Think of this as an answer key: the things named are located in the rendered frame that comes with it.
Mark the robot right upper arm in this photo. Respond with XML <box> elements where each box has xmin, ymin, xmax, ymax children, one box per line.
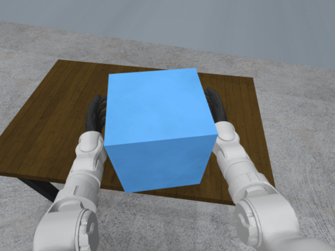
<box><xmin>234</xmin><ymin>193</ymin><xmax>335</xmax><ymax>251</ymax></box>

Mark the robot left upper arm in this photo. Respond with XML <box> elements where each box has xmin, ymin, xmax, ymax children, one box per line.
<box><xmin>35</xmin><ymin>208</ymin><xmax>99</xmax><ymax>251</ymax></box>

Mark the robot right forearm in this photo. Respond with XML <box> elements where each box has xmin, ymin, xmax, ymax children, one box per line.
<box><xmin>212</xmin><ymin>121</ymin><xmax>299</xmax><ymax>230</ymax></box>

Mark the robot left forearm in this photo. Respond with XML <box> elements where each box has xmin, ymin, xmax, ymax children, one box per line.
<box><xmin>33</xmin><ymin>131</ymin><xmax>107</xmax><ymax>251</ymax></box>

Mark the carton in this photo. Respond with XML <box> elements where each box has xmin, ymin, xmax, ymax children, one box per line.
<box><xmin>104</xmin><ymin>68</ymin><xmax>218</xmax><ymax>193</ymax></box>

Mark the left robot hand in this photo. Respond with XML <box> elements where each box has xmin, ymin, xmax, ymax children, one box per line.
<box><xmin>84</xmin><ymin>95</ymin><xmax>107</xmax><ymax>134</ymax></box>

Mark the table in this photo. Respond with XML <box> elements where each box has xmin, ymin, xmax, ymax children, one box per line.
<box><xmin>0</xmin><ymin>60</ymin><xmax>275</xmax><ymax>206</ymax></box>

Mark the right robot hand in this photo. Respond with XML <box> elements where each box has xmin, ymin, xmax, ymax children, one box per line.
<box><xmin>203</xmin><ymin>87</ymin><xmax>228</xmax><ymax>123</ymax></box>

